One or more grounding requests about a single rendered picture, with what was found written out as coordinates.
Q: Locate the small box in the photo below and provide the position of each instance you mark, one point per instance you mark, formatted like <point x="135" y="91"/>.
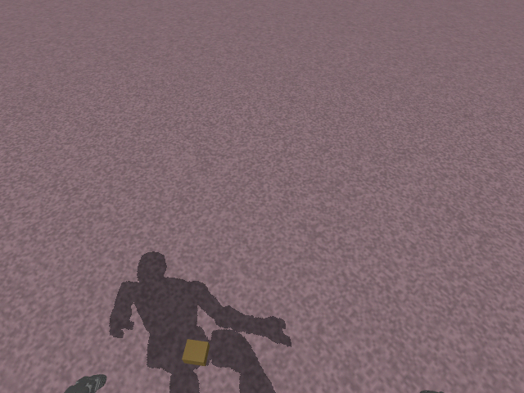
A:
<point x="196" y="352"/>

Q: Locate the left robot hand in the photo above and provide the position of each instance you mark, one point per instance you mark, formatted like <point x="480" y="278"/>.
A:
<point x="88" y="384"/>

